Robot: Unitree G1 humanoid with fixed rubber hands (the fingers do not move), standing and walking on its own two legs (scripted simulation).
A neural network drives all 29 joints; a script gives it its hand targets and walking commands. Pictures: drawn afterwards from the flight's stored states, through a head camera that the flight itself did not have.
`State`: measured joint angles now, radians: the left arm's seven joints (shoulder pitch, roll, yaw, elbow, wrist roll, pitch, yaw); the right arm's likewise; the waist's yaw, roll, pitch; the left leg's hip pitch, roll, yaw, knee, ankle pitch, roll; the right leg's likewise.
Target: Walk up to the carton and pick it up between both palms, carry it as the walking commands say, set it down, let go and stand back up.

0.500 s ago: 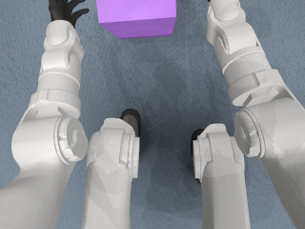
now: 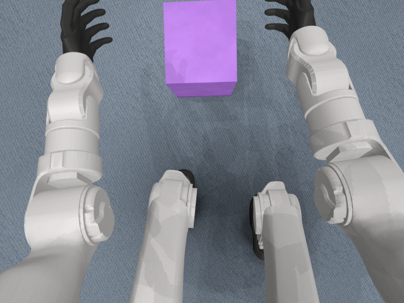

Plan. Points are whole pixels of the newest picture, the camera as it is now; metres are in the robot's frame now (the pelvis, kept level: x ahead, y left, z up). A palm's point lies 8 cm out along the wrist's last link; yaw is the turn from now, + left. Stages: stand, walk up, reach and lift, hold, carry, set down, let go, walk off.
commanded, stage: set down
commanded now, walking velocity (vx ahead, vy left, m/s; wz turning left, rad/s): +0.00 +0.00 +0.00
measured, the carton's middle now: (201, 56) +0.60 +0.09 -0.39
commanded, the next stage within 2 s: let go in 0.64 s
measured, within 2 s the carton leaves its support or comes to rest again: neither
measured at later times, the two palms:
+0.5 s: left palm out of the picture +0.49 +0.27 +0.05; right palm out of the picture +0.56 -0.10 +0.04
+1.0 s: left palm out of the picture +0.40 +0.26 +0.10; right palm out of the picture +0.46 -0.14 +0.08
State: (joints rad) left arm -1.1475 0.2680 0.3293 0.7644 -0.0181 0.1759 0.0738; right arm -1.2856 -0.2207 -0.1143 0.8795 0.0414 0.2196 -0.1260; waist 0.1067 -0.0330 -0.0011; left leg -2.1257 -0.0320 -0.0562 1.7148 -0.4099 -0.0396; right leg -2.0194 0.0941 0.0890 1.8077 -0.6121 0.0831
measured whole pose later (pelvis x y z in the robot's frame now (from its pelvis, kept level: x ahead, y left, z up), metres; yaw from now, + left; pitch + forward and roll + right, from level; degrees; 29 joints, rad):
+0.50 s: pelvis +0.02 -0.01 +0.12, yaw +0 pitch +45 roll -1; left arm -1.01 0.24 0.39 0.72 -0.02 0.21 0.01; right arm -1.15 -0.22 -0.18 0.83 -0.02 0.25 -0.06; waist 0.11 -0.03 -0.10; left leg -1.74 -0.01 -0.06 1.26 -0.31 -0.04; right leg -1.66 0.07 0.09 1.34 -0.48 0.06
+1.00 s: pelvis +0.05 +0.00 +0.20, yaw +1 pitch +39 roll -1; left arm -0.51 0.19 0.23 0.50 0.03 0.15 -0.11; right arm -0.60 -0.10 -0.18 0.59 -0.14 0.18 -0.13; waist 0.10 -0.03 -0.11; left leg -1.37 0.00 -0.06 0.90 -0.22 -0.03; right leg -1.29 0.06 0.09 0.97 -0.36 0.05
